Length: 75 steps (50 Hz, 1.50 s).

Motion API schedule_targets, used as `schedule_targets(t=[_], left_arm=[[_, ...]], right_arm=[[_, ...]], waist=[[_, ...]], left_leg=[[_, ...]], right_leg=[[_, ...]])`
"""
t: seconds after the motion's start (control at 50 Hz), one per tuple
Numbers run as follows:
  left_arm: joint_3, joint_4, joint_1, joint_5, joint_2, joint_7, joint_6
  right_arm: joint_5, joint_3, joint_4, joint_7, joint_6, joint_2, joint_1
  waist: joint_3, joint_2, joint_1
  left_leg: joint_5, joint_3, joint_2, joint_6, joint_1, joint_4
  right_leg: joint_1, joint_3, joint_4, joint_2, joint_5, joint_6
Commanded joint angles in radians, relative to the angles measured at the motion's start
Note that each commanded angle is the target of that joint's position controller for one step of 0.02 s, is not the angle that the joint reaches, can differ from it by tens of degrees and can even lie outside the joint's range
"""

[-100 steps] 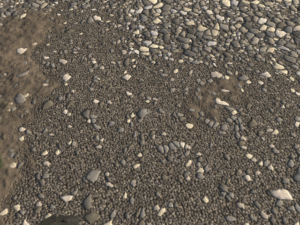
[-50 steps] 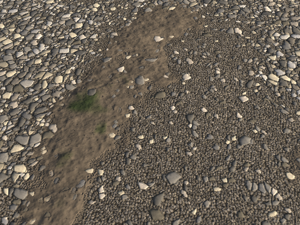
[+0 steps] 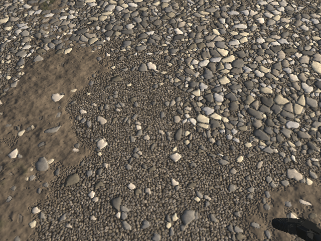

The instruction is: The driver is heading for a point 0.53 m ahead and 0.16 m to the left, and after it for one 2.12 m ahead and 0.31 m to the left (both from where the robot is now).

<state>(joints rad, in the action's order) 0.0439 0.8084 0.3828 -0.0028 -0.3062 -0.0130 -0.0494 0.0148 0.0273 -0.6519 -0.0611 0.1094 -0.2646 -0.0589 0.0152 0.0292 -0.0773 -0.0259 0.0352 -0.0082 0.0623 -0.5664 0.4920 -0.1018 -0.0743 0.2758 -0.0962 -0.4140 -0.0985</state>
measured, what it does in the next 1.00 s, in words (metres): walks ahead, turning left: left foot, then right foot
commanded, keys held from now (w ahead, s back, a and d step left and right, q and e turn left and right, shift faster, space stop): w+q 0.56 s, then q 0.18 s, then e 0.26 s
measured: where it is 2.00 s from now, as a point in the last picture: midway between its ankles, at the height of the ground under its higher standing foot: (175, 226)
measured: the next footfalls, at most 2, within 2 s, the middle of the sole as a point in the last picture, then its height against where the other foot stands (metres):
left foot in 0.04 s outside the picture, level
right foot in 0.48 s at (206, 233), level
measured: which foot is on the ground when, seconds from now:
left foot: up 0.00-0.02, down 0.04-0.48, up 0.50-0.90, down 0.92-1.00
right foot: down 0.00-0.04, up 0.06-0.46, down 0.48-0.94, up 0.96-1.00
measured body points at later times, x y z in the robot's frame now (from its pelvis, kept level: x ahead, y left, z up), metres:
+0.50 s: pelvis +0.32 -0.01 +0.00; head +0.34 -0.01 +0.45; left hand +0.48 +0.28 -0.06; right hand +0.42 -0.29 -0.12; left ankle +0.17 +0.09 -0.72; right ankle +0.46 -0.10 -0.73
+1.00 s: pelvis +0.50 +0.05 +0.01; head +0.53 +0.08 +0.45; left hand +0.42 +0.33 -0.12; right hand +0.80 -0.06 -0.07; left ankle +0.53 +0.19 -0.73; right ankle +0.47 -0.11 -0.70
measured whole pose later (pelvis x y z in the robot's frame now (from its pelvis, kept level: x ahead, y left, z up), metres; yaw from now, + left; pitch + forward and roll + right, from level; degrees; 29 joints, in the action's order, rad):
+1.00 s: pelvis +0.50 +0.05 +0.01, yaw +25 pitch +2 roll -1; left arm 0.04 0.85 0.26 -0.02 -0.30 0.01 -0.04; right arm -0.03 0.03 -0.61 0.00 0.02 -0.24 -0.05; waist 0.06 0.00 -0.07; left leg 0.12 0.01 0.00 0.03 -0.41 0.50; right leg 0.24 0.01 0.77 0.01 -0.57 0.03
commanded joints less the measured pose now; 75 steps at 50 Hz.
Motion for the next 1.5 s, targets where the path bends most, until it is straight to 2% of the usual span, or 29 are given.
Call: schedule_targets(t=[0.02,0.04,0.06,0.08,0.1,0.14,0.22,0.3,0.38,0.46,0.48,0.5,0.52,0.54,0.6,0.68,0.8,0.92,0.94,0.96,1.0,1.12,1.28,1.3,1.32,1.34,1.36,1.4,1.5], left_arm=[[0.040,-0.045,-0.009,0.012,-0.179,-0.014,0.011],[0.029,-0.073,-0.030,0.026,-0.163,-0.018,0.008],[-0.001,-0.092,0.091,0.030,-0.058,-0.006,-0.011],[0.000,-0.092,0.052,0.019,-0.112,0.009,-0.040],[0.012,-0.135,-0.067,-0.021,-0.155,0.024,-0.064],[0.008,-0.162,-0.164,-0.002,-0.133,0.027,-0.086],[0.003,-0.165,-0.110,0.025,-0.091,0.017,-0.057],[-0.019,-0.211,-0.280,0.025,-0.040,0.015,-0.057],[-0.003,-0.234,-0.360,-0.001,-0.074,0.024,-0.067],[0.035,-0.209,-0.248,-0.006,-0.130,0.022,-0.079],[0.050,-0.200,-0.139,0.008,-0.165,0.016,-0.083],[0.070,-0.190,-0.025,0.028,-0.242,0.008,-0.076],[0.077,-0.156,0.028,0.012,-0.243,0.021,-0.061],[0.056,-0.175,-0.021,0.005,-0.159,0.021,-0.058],[0.030,-0.174,-0.151,0.022,-0.078,0.015,-0.049],[0.042,-0.136,-0.186,0.015,-0.099,0.012,-0.056],[0.049,-0.075,-0.173,-0.005,-0.138,-0.003,-0.020],[0.034,-0.014,-0.143,-0.035,-0.132,0.023,-0.019],[0.013,-0.036,-0.138,0.000,-0.088,0.026,-0.030],[-0.018,-0.019,-0.008,0.010,-0.009,0.032,-0.026],[0.022,-0.025,-0.088,-0.032,-0.141,0.026,0.015],[0.038,-0.024,-0.050,-0.012,-0.080,-0.029,0.108],[0.051,-0.077,-0.060,0.000,-0.088,0.017,0.107],[0.061,-0.071,-0.038,0.009,-0.110,0.017,0.106],[0.087,-0.096,-0.043,0.011,-0.223,-0.002,0.103],[0.091,-0.131,-0.065,0.039,-0.288,0.002,0.086],[0.083,-0.139,-0.092,0.057,-0.256,0.008,0.062],[0.070,-0.152,-0.184,0.016,-0.192,0.002,0.041],[0.051,-0.167,-0.164,-0.002,-0.142,-0.024,0.046]], right_arm=[[0.001,0.063,0.039,0.004,0.010,-0.170,-0.134],[-0.007,0.076,0.013,0.014,0.003,-0.215,-0.304],[-0.010,0.098,-0.002,0.013,0.002,-0.298,-0.382],[0.011,0.079,-0.014,0.019,-0.005,-0.200,-0.394],[0.009,0.069,0.000,0.031,-0.015,-0.173,-0.323],[-0.005,0.061,0.023,0.036,-0.026,-0.154,-0.226],[-0.004,0.059,0.033,0.048,-0.025,-0.154,-0.181],[0.008,0.075,0.005,0.069,-0.038,-0.199,-0.225],[0.020,0.078,-0.024,0.077,-0.056,-0.201,-0.300],[0.011,0.073,-0.017,0.077,-0.068,-0.170,-0.281],[0.003,0.054,-0.006,0.072,-0.065,-0.120,-0.284],[0.004,0.029,0.015,0.069,-0.059,-0.040,-0.380],[0.024,0.027,0.034,0.070,-0.052,-0.073,-0.434],[0.030,0.050,0.015,0.073,-0.058,-0.163,-0.375],[0.004,0.066,0.046,0.073,-0.075,-0.166,-0.229],[0.001,0.057,0.063,0.071,-0.104,-0.100,-0.226],[-0.010,0.033,0.096,0.044,-0.095,-0.049,-0.103],[-0.037,0.062,0.069,0.053,-0.070,-0.134,-0.140],[-0.059,0.075,0.072,0.070,-0.071,-0.211,-0.203],[-0.080,0.061,0.078,0.079,-0.083,-0.189,-0.190],[-0.035,0.051,0.067,0.070,-0.101,-0.137,-0.163],[-0.039,0.060,0.039,0.083,-0.103,-0.128,0.029],[0.003,0.079,-0.030,0.104,-0.122,-0.162,0.044],[0.010,0.075,-0.052,0.103,-0.127,-0.132,0.007],[-0.020,0.064,-0.052,0.098,-0.133,-0.076,-0.047],[-0.026,0.068,0.005,0.107,-0.132,-0.098,0.077],[-0.019,0.078,0.004,0.113,-0.132,-0.127,0.100],[-0.018,0.094,-0.042,0.122,-0.136,-0.143,0.034],[-0.013,0.092,-0.064,0.119,-0.121,-0.116,0.003]], waist=[[-0.146,-0.121,0.137],[-0.269,-0.069,0.212],[-0.390,0.193,0.154],[-0.417,0.153,0.184],[-0.240,0.100,0.186],[-0.051,-0.072,0.128],[-0.021,0.008,0.049],[0.001,0.029,0.107],[-0.024,0.059,0.138],[-0.057,0.089,0.056],[-0.149,0.048,0.002],[-0.304,-0.170,0.006],[-0.343,-0.380,0.023],[-0.211,-0.228,0.002],[-0.006,-0.116,0.041],[-0.012,-0.146,0.081],[-0.063,-0.108,0.048],[-0.112,-0.076,0.108],[-0.220,0.006,0.122],[-0.356,0.181,0.081],[-0.287,0.119,0.123],[-0.102,0.128,0.032],[-0.115,0.099,0.013],[-0.077,0.022,0.014],[-0.027,-0.291,0.057],[0.006,-0.361,0.013],[-0.007,-0.260,0.013],[-0.013,-0.161,0.069],[-0.094,-0.144,0.069]], left_leg=[[0.059,0.042,-0.068,0.084,0.257,-0.013],[-0.001,-0.130,0.060,0.147,0.582,0.020],[0.138,-0.658,0.321,0.352,0.982,-0.005],[0.247,-0.829,0.338,0.341,1.036,-0.135],[0.298,-0.689,0.311,0.288,0.904,-0.170],[0.133,-0.519,0.231,0.246,0.606,-0.228],[-0.080,-0.375,0.155,0.251,0.367,-0.288],[-0.028,-0.262,0.065,0.180,0.226,-0.275],[0.120,-0.355,0.096,0.133,0.302,-0.208],[0.142,-0.435,0.108,0.077,0.366,-0.039],[0.172,-0.385,0.056,0.044,0.314,0.145],[0.450,-0.249,-0.070,-0.021,0.055,0.477],[0.641,-0.199,-0.059,-0.043,-0.163,0.705],[0.550,-0.222,-0.004,-0.054,-0.224,0.799],[0.386,-0.172,0.071,-0.077,-0.150,0.738],[0.360,-0.109,0.079,-0.113,-0.086,0.606],[0.099,-0.059,0.049,-0.093,0.073,0.246],[-0.165,-0.051,0.018,0.005,0.402,-0.122],[-0.654,-0.192,0.191,0.062,0.623,-0.029],[-0.878,-0.397,0.427,0.253,0.829,0.026],[-0.585,-0.343,0.377,0.254,0.703,-0.035],[-0.057,-0.112,0.280,0.179,0.288,-0.210],[0.140,-0.025,0.303,0.091,0.295,-0.100],[0.258,0.031,0.252,0.019,0.233,0.015],[0.487,0.150,0.112,-0.101,0.044,0.310],[0.701,0.014,-0.015,-0.123,-0.098,0.513],[0.663,-0.075,0.005,-0.105,-0.108,0.627],[0.489,-0.110,0.034,-0.092,-0.111,0.641],[0.353,-0.118,0.006,-0.133,-0.076,0.607]], right_leg=[[-0.020,0.007,0.354,0.264,1.282,-0.034],[0.192,0.020,0.611,0.243,1.075,-0.009],[0.648,0.043,1.048,0.035,0.278,0.103],[0.790,-0.069,1.127,0.015,-0.095,0.095],[0.877,-0.088,1.122,0.081,-0.031,0.086],[0.843,-0.044,0.965,0.142,0.062,0.084],[0.714,-0.002,0.765,0.180,0.103,0.150],[0.590,0.037,0.426,0.128,0.397,0.184],[0.515,-0.008,0.261,0.091,0.497,0.174],[0.355,-0.011,0.183,0.107,0.360,0.099],[0.170,-0.074,0.183,0.193,0.316,0.049],[-0.172,-0.389,0.161,0.420,0.190,-0.068],[-0.243,-0.747,0.053,0.536,-0.073,-0.152],[-0.138,-0.667,0.019,0.495,-0.181,-0.118],[0.164,-0.271,-0.001,0.378,0.335,-0.072],[0.233,-0.040,-0.011,0.348,0.809,-0.096],[0.226,0.104,-0.007,0.319,0.855,-0.097],[0.219,0.048,0.218,0.258,0.766,-0.010],[0.340,0.078,0.364,0.198,0.503,0.050],[0.531,0.060,0.581,0.127,-0.148,0.122],[0.625,-0.002,0.779,0.137,-0.332,0.160],[0.502,0.072,0.770,0.150,-0.064,0.209],[0.308,0.147,0.346,0.132,0.155,0.084],[0.267,0.097,0.238,0.129,0.223,0.044],[0.217,-0.234,0.081,0.345,0.472,-0.052],[0.307,-0.480,-0.012,0.481,0.496,-0.224],[0.322,-0.439,-0.028,0.455,0.400,-0.229],[0.296,-0.309,0.006,0.356,0.304,-0.118],[0.184,-0.248,0.054,0.300,0.505,-0.104]])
